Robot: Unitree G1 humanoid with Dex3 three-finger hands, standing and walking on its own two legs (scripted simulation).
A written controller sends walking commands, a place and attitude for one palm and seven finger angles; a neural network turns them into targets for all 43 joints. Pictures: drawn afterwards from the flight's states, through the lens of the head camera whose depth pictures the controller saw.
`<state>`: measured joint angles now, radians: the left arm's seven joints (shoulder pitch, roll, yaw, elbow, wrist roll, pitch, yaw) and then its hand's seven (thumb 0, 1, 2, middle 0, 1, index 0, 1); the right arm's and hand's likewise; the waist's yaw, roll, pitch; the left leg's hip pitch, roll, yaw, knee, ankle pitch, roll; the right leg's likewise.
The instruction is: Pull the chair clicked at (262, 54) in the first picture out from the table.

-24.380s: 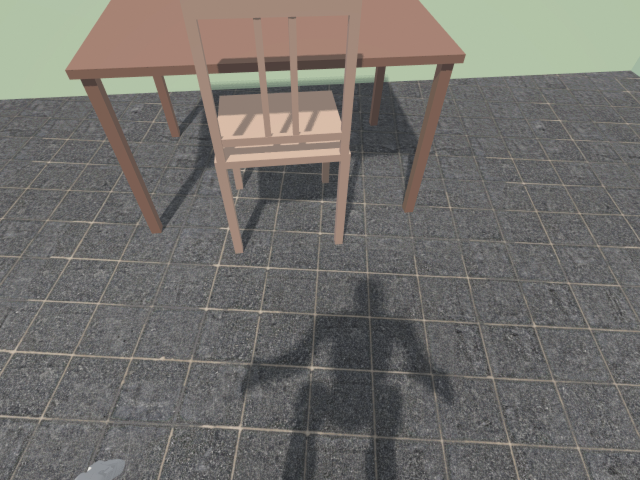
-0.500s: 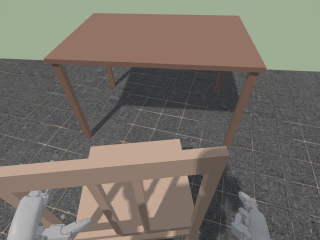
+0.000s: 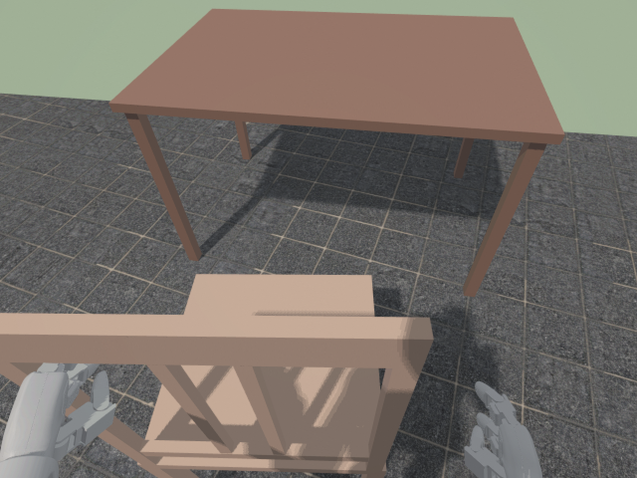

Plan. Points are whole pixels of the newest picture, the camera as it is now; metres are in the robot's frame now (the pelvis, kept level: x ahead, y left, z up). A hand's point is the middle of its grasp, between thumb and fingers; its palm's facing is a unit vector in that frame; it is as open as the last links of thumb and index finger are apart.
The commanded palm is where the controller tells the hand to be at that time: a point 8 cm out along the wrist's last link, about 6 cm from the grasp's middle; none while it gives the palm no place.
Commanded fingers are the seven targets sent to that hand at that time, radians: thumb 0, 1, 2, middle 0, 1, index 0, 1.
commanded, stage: draw the hand back to the body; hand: left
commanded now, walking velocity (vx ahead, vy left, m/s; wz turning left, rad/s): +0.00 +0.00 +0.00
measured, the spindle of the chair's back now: (200, 412) +0.19 +0.20 -0.05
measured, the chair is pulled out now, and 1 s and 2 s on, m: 0.62 0.66 0.75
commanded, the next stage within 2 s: step back with the hand held close in 0.18 s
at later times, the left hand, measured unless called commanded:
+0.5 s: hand (104, 405) +0.15 +0.26 +0.07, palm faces +0.26 -0.85 -0.45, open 7.3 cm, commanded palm +0.11 +0.30 +0.18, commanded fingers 0.00 0.90 0.90 -0.20 -0.30 -0.20 -0.30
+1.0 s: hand out of the picture +0.07 +0.24 +0.06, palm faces +0.00 -0.85 -0.53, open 7.0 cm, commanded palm +0.03 +0.30 +0.18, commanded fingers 0.00 0.90 0.90 -0.20 -0.30 -0.20 -0.30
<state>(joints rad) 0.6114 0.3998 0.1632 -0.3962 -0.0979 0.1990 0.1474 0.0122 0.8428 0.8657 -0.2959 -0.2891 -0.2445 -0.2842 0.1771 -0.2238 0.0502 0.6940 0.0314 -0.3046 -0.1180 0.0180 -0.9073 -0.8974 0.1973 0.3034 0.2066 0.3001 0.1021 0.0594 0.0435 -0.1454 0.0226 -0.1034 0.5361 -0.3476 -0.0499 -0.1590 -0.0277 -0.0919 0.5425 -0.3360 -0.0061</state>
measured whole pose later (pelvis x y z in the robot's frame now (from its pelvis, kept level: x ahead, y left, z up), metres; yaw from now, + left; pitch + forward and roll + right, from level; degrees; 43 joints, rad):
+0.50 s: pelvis -0.03 +0.00 +0.01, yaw -1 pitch -3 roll -1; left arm 0.53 0.42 0.23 -0.37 -0.13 0.15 0.12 0.02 0.90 0.89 -0.26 -0.30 -0.23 -0.30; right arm 0.13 -0.23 0.03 0.58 0.06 -0.16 -0.12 0.02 -0.91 -0.90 0.20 0.30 0.21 0.30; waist 0.08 0.04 0.17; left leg -0.17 0.04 -0.09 0.48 -0.27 -0.06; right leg -0.18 -0.01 -0.08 0.47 -0.24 -0.01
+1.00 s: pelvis -0.11 +0.00 -0.01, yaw -1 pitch -2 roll -2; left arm 0.72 0.63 0.26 -0.59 -0.10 0.02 0.10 0.01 0.90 0.89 -0.29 -0.30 -0.31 -0.30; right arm 0.18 -0.20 0.03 0.62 0.03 -0.17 -0.14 0.02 -0.91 -0.90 0.20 0.30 0.21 0.30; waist 0.03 -0.04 0.19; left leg -0.41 0.03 -0.13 0.69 -0.32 -0.03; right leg -0.38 -0.01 -0.10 0.58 -0.17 -0.03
